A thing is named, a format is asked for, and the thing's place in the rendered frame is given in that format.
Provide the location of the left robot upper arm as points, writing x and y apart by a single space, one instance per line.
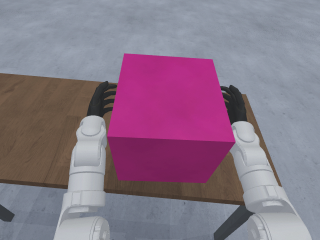
84 228

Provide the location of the left robot hand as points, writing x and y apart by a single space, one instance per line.
97 103

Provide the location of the right robot hand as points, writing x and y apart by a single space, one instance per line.
235 105

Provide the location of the carton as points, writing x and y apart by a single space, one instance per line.
169 121

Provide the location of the left robot forearm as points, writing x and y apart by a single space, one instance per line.
85 193

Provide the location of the table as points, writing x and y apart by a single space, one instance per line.
39 118

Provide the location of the right robot upper arm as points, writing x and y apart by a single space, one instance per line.
276 226

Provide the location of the right robot forearm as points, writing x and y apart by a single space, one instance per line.
262 194

